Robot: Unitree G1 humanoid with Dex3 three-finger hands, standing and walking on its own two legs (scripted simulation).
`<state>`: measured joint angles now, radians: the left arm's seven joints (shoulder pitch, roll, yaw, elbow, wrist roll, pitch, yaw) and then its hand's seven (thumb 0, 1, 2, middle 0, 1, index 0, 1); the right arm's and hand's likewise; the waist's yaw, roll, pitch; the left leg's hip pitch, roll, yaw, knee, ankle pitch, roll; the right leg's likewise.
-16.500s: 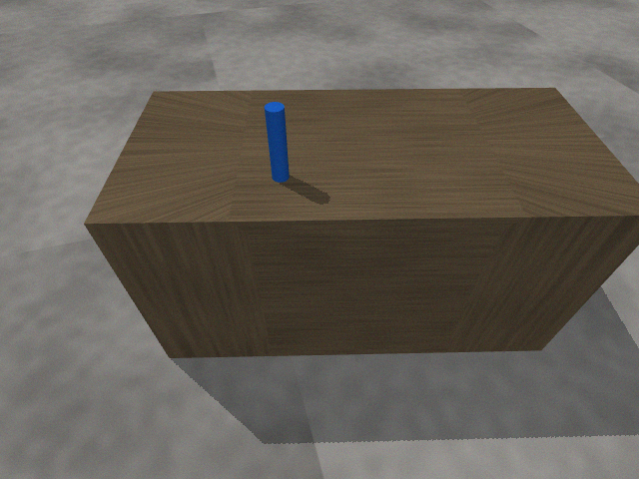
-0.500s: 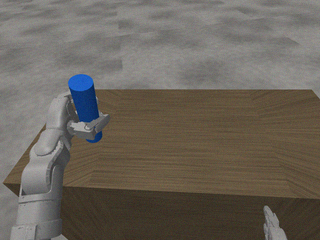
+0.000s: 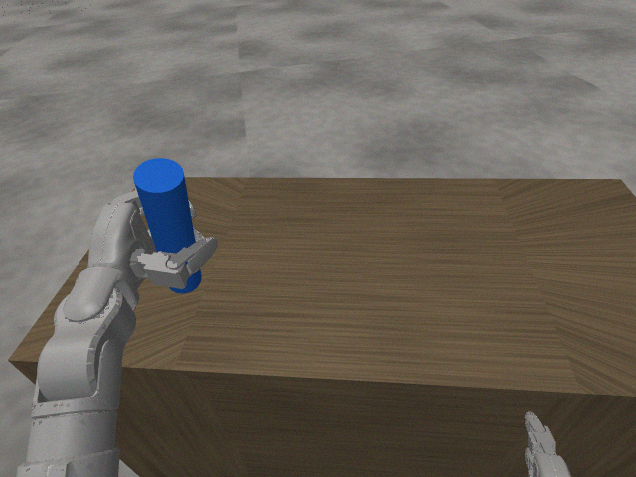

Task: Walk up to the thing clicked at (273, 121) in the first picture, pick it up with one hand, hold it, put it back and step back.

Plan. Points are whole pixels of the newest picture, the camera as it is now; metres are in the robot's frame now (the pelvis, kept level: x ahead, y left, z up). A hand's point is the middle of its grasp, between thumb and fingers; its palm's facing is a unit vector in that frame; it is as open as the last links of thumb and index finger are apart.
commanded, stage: hold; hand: left
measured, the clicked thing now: (173, 236) +0.32 +0.17 +0.21
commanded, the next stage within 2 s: crouch in 1.48 s
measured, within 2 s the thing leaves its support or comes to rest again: neither
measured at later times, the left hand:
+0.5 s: hand (184, 230) +0.34 +0.17 +0.20, palm faces +0.04 -1.00 -0.03, open 7.1 cm
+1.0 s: hand (184, 236) +0.33 +0.17 +0.19, palm faces +0.03 -1.00 -0.03, open 7.1 cm
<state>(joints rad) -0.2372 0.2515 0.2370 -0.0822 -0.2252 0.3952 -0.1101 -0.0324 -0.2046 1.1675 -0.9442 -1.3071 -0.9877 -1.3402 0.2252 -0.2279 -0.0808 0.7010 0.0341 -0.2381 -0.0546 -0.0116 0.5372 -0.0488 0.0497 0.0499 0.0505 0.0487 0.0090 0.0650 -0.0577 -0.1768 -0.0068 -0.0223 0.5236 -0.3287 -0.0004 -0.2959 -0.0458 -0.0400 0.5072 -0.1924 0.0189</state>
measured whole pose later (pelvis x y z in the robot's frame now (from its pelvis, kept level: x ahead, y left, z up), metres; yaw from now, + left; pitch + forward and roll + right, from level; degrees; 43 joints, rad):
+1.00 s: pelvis +0.00 +0.00 +0.00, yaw +0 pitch -1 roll +0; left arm -0.25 0.25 0.24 -0.06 -0.23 0.41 -0.12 -0.03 -0.20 1.17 -0.94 -1.32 -0.98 -1.35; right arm 0.22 -0.23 -0.08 0.70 0.03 -0.24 -0.05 -0.01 0.54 -0.05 0.05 0.05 0.05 0.05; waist 0.01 0.07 -0.06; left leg -0.16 -0.01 -0.02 0.50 -0.32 0.00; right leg -0.28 -0.05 -0.04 0.49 -0.19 0.02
